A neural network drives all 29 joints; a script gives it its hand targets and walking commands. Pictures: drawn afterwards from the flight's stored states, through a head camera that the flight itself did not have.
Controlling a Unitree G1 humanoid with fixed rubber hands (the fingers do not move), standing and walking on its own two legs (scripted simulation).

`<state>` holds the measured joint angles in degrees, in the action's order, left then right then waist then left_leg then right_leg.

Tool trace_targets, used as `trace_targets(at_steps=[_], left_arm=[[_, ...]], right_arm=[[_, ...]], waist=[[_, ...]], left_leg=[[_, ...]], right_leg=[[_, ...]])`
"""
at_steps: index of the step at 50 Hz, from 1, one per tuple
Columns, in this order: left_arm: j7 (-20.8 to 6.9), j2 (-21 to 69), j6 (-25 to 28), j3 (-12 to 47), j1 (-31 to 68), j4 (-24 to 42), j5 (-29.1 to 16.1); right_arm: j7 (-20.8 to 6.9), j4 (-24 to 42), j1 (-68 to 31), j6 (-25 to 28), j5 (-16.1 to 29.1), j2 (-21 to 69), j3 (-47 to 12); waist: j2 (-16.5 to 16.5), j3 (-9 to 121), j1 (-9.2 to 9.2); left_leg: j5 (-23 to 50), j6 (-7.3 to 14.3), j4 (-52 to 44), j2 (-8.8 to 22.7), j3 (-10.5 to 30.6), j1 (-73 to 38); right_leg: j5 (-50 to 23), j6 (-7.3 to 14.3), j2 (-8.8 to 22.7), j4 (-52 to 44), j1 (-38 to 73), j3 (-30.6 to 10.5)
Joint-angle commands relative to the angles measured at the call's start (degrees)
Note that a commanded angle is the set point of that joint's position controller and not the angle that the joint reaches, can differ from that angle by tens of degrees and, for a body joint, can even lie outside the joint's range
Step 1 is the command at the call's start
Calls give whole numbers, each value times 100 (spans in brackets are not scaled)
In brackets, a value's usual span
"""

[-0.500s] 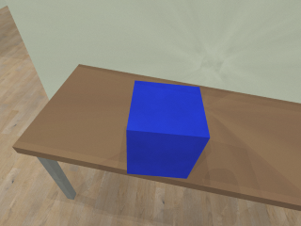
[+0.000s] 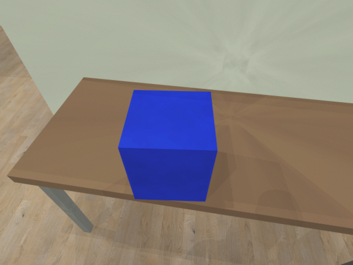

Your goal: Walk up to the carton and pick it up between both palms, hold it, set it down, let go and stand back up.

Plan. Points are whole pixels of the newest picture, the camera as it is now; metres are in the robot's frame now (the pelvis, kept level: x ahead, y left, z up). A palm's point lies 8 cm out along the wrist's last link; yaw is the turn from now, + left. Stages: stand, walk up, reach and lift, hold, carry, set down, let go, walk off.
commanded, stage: walk up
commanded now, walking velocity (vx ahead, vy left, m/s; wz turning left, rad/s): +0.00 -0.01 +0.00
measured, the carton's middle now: (170, 148) +0.43 +0.04 -0.01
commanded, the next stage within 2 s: stand in 0.44 s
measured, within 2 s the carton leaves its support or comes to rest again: neither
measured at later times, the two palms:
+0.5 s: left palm out of the picture -0.04 +0.19 -0.15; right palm out of the picture -0.03 -0.21 -0.15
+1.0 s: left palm (96, 250) +0.18 +0.21 -0.10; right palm (261, 252) +0.18 -0.19 -0.10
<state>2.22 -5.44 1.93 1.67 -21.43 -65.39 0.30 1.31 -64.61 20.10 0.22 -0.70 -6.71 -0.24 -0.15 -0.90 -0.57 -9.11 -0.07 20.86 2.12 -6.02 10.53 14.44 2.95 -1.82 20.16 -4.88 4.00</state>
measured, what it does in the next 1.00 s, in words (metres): stands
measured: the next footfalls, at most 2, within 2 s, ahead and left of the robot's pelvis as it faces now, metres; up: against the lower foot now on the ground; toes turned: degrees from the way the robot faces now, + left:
none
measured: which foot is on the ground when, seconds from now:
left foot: down 0.00-1.00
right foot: down 0.00-1.00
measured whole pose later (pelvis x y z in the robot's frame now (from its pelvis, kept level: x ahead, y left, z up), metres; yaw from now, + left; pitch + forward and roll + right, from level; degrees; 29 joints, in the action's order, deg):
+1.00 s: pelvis -0.02 +0.01 -0.02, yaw +0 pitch +2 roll -1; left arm -9.3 -8.1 -52.1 -5.4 3.7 -22.8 6.9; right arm 3.1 -43.8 -9.9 -26.8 20.9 -12.0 -9.7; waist -2.3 0.6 -2.9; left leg -14.7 0.2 36.2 2.8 -4.4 23.5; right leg 19.3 2.4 -1.6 34.3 -17.2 4.8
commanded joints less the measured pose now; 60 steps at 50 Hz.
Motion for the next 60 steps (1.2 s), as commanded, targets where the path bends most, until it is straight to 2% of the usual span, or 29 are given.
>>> trace_targets(at_steps=[1,4,6,9,10,12,13,17,18,23,25,26,32,33,34,35,36,37,39,41,43,44,46,49,52,53,57,59,60], left_arm=[[11,-435,70,-73,-583,-13,4],[4,-486,68,-81,-594,-54,29],[4,-420,88,-86,-683,-82,-14],[8,-462,72,-95,-576,-28,-23],[8,-409,80,-90,-581,-42,14],[8,-392,75,-70,-656,-78,2],[17,-413,78,-97,-640,-77,26],[22,-406,32,-68,-645,-77,14],[13,-405,36,-78,-654,-80,4],[27,-396,22,-95,-668,-73,-2],[15,-312,31,-90,-734,-93,9],[22,-273,21,-82,-626,-64,24],[8,-398,44,-115,-652,-34,11],[-351,-2016,-1228,-277,5703,1968,-676],[-194,-2143,-2031,-144,4719,1559,-920],[-141,-1800,-2710,0,4209,1528,-1036],[-94,-1568,-3203,67,3992,2051,-1167],[-20,-1382,-3604,-50,3791,2545,-1107],[-142,-1240,-4263,-401,3576,2824,-770],[-528,-989,-4858,-703,2816,2373,-193],[-1023,-555,-5305,-809,2161,2593,270],[-1194,-504,-5440,-857,1779,2870,478],[-1328,-608,-5690,-908,1372,4090,797],[-1100,-705,-5701,-840,1430,5490,994],[-787,-856,-5193,-761,1905,5933,763],[-716,-919,-4958,-752,2116,6038,683],[-346,-907,-4052,-438,2766,6235,48],[-228,-1008,-3761,-296,3245,5915,-324],[-206,-989,-3667,-160,3029,5669,-459]], right_arm=[[39,-24,439,48,0,-321,41],[52,-96,436,46,-6,-350,44],[71,-109,388,51,20,-312,67],[76,-137,445,41,48,-357,34],[78,-168,405,51,38,-419,52],[82,-149,381,47,30,-422,45],[84,-209,389,51,36,-396,39],[82,-244,410,61,39,-364,13],[91,-251,340,58,40,-377,7],[85,-225,431,36,25,-310,3],[88,-228,369,55,13,-366,34],[95,-229,399,57,10,-363,33],[75,-215,468,83,49,-279,13],[-174,1959,-6051,-208,-617,-944,976],[-261,1703,-4611,-958,-632,-1024,1258],[-346,2093,-4326,-1568,-343,-828,1001],[-439,2634,-3986,-2055,-42,-762,717],[-487,2758,-3513,-2382,180,-621,456],[-473,2281,-2782,-2724,835,-438,-149],[-313,1374,-2283,-3027,1583,-476,-759],[7,1071,-2061,-3194,2228,-889,-1107],[153,1275,-2129,-3165,2437,-1202,-1168],[306,1862,-2254,-2864,2442,-1542,-951],[290,2541,-2311,-2532,1879,-1437,-549],[31,3783,-2540,-2311,1316,-995,-304],[-67,4096,-2527,-2225,1131,-783,-184],[-519,4758,-2360,-1852,689,-839,215],[-588,4625,-2618,-1725,595,-922,360],[-592,4551,-2543,-1695,593,-871,298]], waist=[[80,-509,0],[-10,-447,-25],[-62,-402,24],[-292,-299,-19],[-74,-260,-10],[-309,-307,5],[-73,-335,-8],[-120,-500,-18],[77,-397,17],[-161,-502,73],[-4,-501,123],[208,-601,39],[-126,-364,39],[-784,722,-375],[-1093,188,-530],[-1095,719,-290],[-886,1304,-42],[-463,1684,135],[-47,2593,-38],[358,2406,-152],[444,2001,-267],[516,1659,-134],[348,846,-159],[138,-183,-178],[-123,-380,-53],[-29,-184,32],[573,1336,-87],[692,1781,-120],[545,1909,-107]], left_leg=[[453,75,-168,447,499,-376],[414,49,-101,461,469,-348],[582,61,-20,465,443,-343],[506,60,-73,477,395,-335],[492,34,-30,490,429,-290],[521,62,-17,526,477,-402],[558,90,-4,503,446,-268],[553,27,-51,512,404,-167],[601,42,-63,514,422,-264],[465,81,-137,526,510,-244],[580,64,-147,531,475,-356],[506,78,-191,518,531,-127],[689,118,-158,572,518,-472],[-717,35,986,76,465,1608],[-1965,82,1428,67,266,2111],[-1940,45,1477,39,191,2097],[-1555,-18,1635,7,112,2241],[-1059,-130,1801,5,95,2401],[530,-339,2306,-65,263,1940],[1701,-366,2560,-185,397,755],[2068,-381,2248,-149,435,-129],[2021,-438,1941,-182,433,-293],[1805,-471,1411,-139,443,-854],[785,-516,1058,-107,283,-1186],[-540,-382,912,32,120,-815],[-904,-323,936,79,148,-744],[-1354,-194,1101,436,356,-381],[-1495,-129,1177,553,467,-102],[-1467,-98,1233,525,427,-59]], right_leg=[[-753,-29,913,-647,-766,-784],[-703,-6,878,-615,-720,-744],[-1437,-63,869,-541,-621,-747],[-1227,-29,870,-503,-565,-683],[-1281,-20,839,-477,-516,-663],[-1274,-43,795,-470,-627,-646],[-1530,-35,867,-422,-438,-677],[-1334,-4,829,-433,-501,-596],[-1341,-5,857,-423,-482,-671],[-902,12,787,-462,-527,-679],[-973,15,805,-491,-659,-695],[-900,7,817,-493,-552,-702],[-983,3,792,-437,-629,-667],[700,-114,591,976,-2245,-347],[1932,-143,779,1148,-1988,-604],[2086,-148,814,1183,-1353,-769],[1478,-191,893,1381,-1001,-990],[191,-209,908,1604,-972,-1070],[-3009,-296,862,2339,-1286,-730],[-4039,-336,629,2413,-2176,-357],[-4118,-258,365,1746,-2049,-207],[-3864,-245,222,1390,-1737,-122],[-2584,-246,-67,927,-1739,133],[-550,-176,-185,337,-2579,367],[734,-148,-9,90,-2908,230],[997,-103,111,121,-3011,106],[531,-36,179,846,-2935,48],[309,-83,135,1231,-2926,114],[306,-105,155,1240,-2892,114]])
